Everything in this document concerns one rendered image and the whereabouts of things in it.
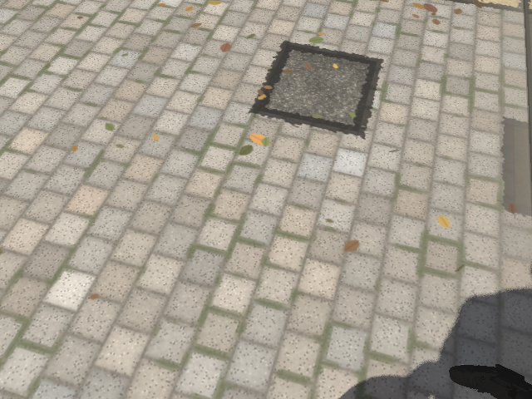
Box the right robot hand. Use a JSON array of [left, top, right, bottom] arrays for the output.
[[449, 364, 532, 399]]

